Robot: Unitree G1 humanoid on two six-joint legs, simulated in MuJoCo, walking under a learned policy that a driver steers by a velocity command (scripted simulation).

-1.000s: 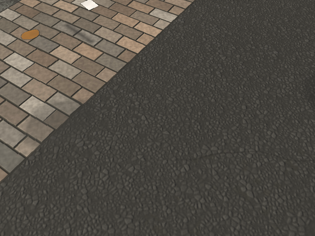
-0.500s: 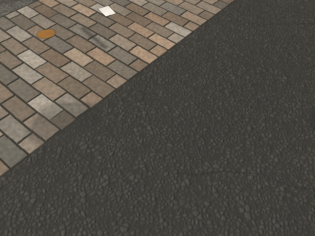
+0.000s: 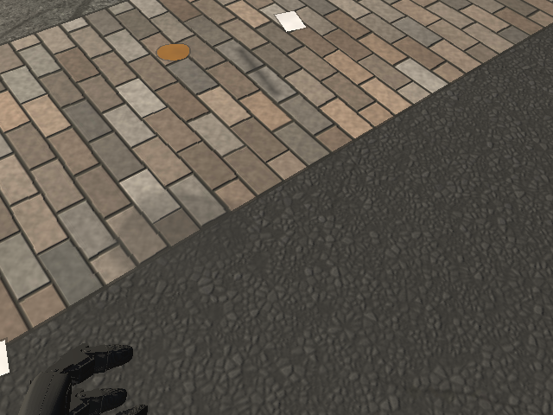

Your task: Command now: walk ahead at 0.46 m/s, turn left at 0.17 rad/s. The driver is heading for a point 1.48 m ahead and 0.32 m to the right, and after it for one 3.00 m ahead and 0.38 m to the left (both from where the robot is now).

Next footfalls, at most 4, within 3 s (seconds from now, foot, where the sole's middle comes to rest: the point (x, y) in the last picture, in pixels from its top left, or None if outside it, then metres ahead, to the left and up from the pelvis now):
0.44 left None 0.41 0.12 -0.75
0.94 right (354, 349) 0.59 -0.23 -0.75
1.50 left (304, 229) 0.96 -0.14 -0.75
1.96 right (370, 163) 1.20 -0.38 -0.75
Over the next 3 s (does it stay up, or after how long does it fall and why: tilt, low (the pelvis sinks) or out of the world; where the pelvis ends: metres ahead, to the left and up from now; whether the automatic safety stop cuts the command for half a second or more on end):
stays up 1.60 -0.22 0.01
